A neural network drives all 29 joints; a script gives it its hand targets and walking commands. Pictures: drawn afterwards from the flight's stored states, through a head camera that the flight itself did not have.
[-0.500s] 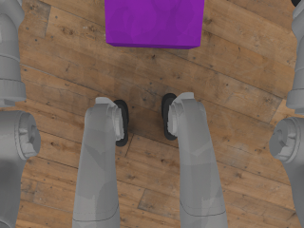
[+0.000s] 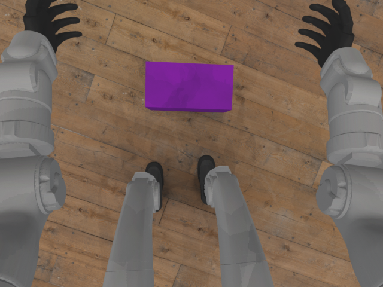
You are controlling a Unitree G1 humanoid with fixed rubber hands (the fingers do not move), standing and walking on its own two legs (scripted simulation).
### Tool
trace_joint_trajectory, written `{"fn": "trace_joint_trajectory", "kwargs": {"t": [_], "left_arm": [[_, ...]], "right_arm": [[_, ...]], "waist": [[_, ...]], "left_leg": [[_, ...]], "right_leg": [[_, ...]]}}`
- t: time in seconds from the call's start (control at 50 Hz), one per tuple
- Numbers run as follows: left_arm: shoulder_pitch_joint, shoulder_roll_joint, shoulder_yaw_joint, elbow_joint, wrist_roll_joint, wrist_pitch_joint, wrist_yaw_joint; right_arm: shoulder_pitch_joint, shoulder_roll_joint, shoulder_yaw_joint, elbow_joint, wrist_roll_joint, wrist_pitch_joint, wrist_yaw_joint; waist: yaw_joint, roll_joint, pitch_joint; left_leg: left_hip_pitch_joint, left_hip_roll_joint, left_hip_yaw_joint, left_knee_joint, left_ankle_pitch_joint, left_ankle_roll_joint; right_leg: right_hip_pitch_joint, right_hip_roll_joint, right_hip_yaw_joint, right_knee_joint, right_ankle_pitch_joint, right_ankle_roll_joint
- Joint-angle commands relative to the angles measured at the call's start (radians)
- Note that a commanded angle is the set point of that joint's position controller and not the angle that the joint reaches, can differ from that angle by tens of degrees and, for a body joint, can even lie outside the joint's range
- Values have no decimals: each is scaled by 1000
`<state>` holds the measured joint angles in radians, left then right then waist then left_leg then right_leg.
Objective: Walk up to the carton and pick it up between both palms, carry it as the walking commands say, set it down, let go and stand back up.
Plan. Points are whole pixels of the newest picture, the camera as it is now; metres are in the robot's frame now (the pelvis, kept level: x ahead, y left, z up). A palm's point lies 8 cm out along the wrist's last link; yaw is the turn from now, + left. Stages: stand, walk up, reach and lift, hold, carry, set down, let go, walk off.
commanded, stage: set down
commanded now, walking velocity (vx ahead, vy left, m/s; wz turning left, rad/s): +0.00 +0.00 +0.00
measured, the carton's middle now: (188, 89) +0.51 -0.04 -0.58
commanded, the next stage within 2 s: let go in 0.02 s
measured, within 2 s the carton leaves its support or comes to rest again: neither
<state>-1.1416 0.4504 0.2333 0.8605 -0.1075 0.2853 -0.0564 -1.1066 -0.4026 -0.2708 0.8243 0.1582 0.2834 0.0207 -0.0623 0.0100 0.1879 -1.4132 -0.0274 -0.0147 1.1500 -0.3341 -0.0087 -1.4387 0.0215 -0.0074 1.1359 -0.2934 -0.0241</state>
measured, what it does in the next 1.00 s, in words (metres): rises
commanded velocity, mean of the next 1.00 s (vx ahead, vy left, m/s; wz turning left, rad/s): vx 0.00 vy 0.00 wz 0.00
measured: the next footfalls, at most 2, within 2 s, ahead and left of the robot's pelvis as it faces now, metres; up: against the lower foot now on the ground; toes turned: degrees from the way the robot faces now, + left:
none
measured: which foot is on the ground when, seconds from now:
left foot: down 0.00-1.00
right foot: down 0.00-1.00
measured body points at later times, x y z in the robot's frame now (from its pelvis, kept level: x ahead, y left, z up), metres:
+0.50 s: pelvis +0.09 +0.01 +0.08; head +0.29 +0.01 +0.48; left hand +0.44 +0.24 -0.03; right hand +0.41 -0.25 -0.02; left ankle +0.09 +0.12 -0.61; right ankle +0.11 -0.10 -0.61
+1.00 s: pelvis +0.08 +0.03 +0.12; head +0.10 +0.03 +0.57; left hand +0.25 +0.26 +0.04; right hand +0.23 -0.20 +0.04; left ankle +0.09 +0.12 -0.62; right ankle +0.11 -0.10 -0.62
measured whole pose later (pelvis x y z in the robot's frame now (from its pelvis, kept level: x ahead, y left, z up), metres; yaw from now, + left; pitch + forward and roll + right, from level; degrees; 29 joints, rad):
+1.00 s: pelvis +0.08 +0.03 +0.12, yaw -2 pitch -3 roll +0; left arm 0.25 0.21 0.06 0.45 -0.01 0.08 -0.06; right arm 0.25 -0.20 -0.03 0.42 -0.01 0.09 0.09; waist -0.01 0.01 0.12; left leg -0.19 -0.04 0.02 0.52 -0.27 0.04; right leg -0.23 0.01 0.05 0.51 -0.23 0.02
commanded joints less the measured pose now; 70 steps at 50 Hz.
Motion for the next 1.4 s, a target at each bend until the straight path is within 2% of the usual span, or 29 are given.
{"fn": "trace_joint_trajectory", "kwargs": {"t": [0.0, 0.02, 0.04, 0.1, 0.16, 0.18, 0.22, 0.24, 0.26, 0.28, 0.32, 0.4, 0.56, 0.58, 0.62, 0.68, 0.74, 0.86, 0.88, 0.9, 1.02, 1.08, 1.1, 1.16, 1.24, 1.3, 1.32, 1.34, 1.38], "left_arm": [[-211, 135, 35, -91, 80, -96, -9], [-174, 117, 31, -18, 96, -91, 0], [-80, 105, -5, -64, 101, -90, 5], [108, 96, 31, -273, 145, -117, 51], [149, 83, 54, -316, 145, -109, 69], [234, 77, 58, -352, 167, -110, 69], [281, 36, 19, -481, 125, -138, 76], [274, 41, 6, -556, 113, -153, 73], [301, -5, -9, -517, 88, -154, 73], [386, 34, 5, -591, 111, -167, 68], [424, -11, -17, -536, 81, -180, 64], [682, -60, -58, -394, 77, -202, 39], [1039, -121, -75, -409, 141, -276, 55], [1052, -139, -95, -438, 134, -282, 54], [1078, -135, -82, -441, 124, -293, 52], [1220, -162, -126, -500, 119, -313, 49], [1233, -160, -134, -540, 111, -320, 38], [1257, -149, -144, -582, 80, -280, 3], [1253, -134, -137, -596, 92, -277, 0], [1269, -142, -144, -562, 80, -258, -9], [1217, -156, -162, -593, 122, -189, -14], [1220, -145, -162, -568, 122, -164, -21], [1226, -129, -147, -559, 132, -156, -22], [1217, -107, -122, -573, 142, -149, -31], [1201, -88, -122, -570, 119, -151, -36], [1209, -100, -148, -602, 120, -166, -23], [1300, -49, -128, -418, 140, -212, 24], [1320, -21, -123, -399, 147, -234, 41], [1322, 31, -110, -387, 163, -259, 49]], "right_arm": [[-158, -171, -101, -109, -112, -105, 11], [-130, -131, -62, -63, -121, -103, 22], [-62, -141, -81, -113, -142, -108, 21], [128, -128, -52, -276, -138, -138, 38], [178, -138, -33, -294, -156, -132, 49], [236, -133, -36, -357, -161, -131, 54], [323, -163, -42, -461, -154, -152, 52], [333, -123, -10, -465, -125, -157, 52], [369, -133, -12, -467, -123, -162, 61], [435, -89, 15, -516, -106, -161, 58], [486, -83, 37, -482, -87, -187, 71], [729, 27, 119, -395, -75, -215, 83], [1067, 14, 84, -442, -152, -301, 62], [1147, 40, 97, -391, -153, -297, 64], [1136, 44, 140, -440, -138, -316, 58], [1253, 69, 191, -475, -128, -323, 62], [1247, 64, 184, -558, -135, -322, 60], [1216, 66, 176, -610, -156, -267, 56], [1192, 75, 201, -612, -140, -260, 58], [1184, 66, 176, -612, -162, -242, 60], [1214, 61, 158, -565, -188, -156, 71], [1198, 45, 155, -548, -193, -126, 61], [1188, 43, 155, -572, -211, -115, 61], [1195, 70, 155, -588, -220, -107, 51], [1190, 98, 183, -588, -211, -75, 29], [1230, 139, 206, -583, -200, -60, 16], [1268, -30, 161, -395, -181, -151, -14], [1279, -40, 158, -380, -191, -193, -17], [1313, -42, 165, -352, -193, -226, -21]], "waist": [[-41, 11, -1208], [-19, 3, -1166], [-26, 59, -1287], [4, 58, -1499], [1, -19, -1353], [32, 6, -1367], [-15, -18, -1398], [4, 19, -1385], [-22, -6, -1334], [16, 20, -1415], [-10, 4, -1240], [13, -49, -1028], [31, 42, -857], [5, 63, -797], [22, 29, -669], [52, 94, -607], [54, 35, -508], [45, -21, -271], [79, 6, -218], [59, -36, -207], [60, 91, -36], [58, 67, -4], [83, 31, -23], [65, -82, 12], [69, -123, -54], [84, -62, -108], [48, 69, -239], [57, 113, -217], [62, 49, -236]], "left_leg": [[426, -19, 2, -124, 158, -15], [421, -17, 6, -138, 136, -12], [505, -16, 12, -145, 161, -23], [720, -30, 3, -167, 389, -17], [612, -32, -3, -210, 308, -2], [660, -40, 5, -223, 342, -2], [667, -44, 0, -236, 444, -2], [714, -41, -16, -259, 500, 3], [681, -34, -10, -255, 504, 6], [737, -47, -8, -266, 563, 3], [693, -41, -20, -287, 577, 5], [697, -33, -6, -370, 471, -4], [1087, -7, -33, -485, 725, -37], [1109, 4, -47, -511, 707, -33], [1131, 5, -47, -554, 653, -16], [1249, 24, -59, -606, 659, -16], [1274, 25, -49, -659, 535, -13], [1270, 40, -33, -761, 147, 3], [1218, 28, -19, -778, 55, 4], [1195, 40, -28, -791, 15, 6], [1082, 80, -39, -921, -303, 28], [1031, 64, -12, -922, -225, 40], [1061, 53, -2, -917, -226, 47], [1275, 1, 15, -806, -102, 23], [1456, -25, 27, -723, 30, 14], [1439, -21, 26, -695, 53, 7], [1249, 31, -28, -713, 46, 0], [1174, 35, -57, -718, -64, 19], [1201, 58, -63, -701, -24, 43]], "right_leg": [[621, 3, 3, -118, 294, 50], [583, -2, 0, -138, 257, 52], [654, 2, -2, -128, 286, 49], [802, 20, 9, -147, 477, 48], [839, 10, 32, -184, 458, 42], [876, 6, 35, -191, 476, 45], [981, 9, 47, -198, 630, 36], [974, 9, 54, -206, 654, 40], [998, 0, 73, -219, 704, 31], [1080, -4, 79, -219, 758, 34], [1052, -18, 90, -247, 789, 37], [1104, -27, 92, -334, 747, 45], [1062, 10, 51, -465, 645, 51], [1033, 9, 52, -494, 589, 42], [1021, 15, 43, -528, 496, 44], [1051, 15, 25, -568, 397, 37], [1116, 29, 10, -610, 314, 39], [1202, 22, 6, -692, 60, 21], [1260, 13, 3, -702, 16, 19], [1290, 27, -16, -683, 5, 26], [1461, 69, -52, -637, -95, 50], [1523, 59, -33, -674, -62, 42], [1525, 55, -45, -680, -83, 52], [1338, -3, -1, -773, -161, 21], [1234, -50, 31, -827, -138, 1], [1244, -35, 27, -794, -67, 10], [1232, -62, 79, -750, -50, 42], [1276, -69, 82, -747, -80, 30], [1268, -100, 135, -761, -113, 15]]}}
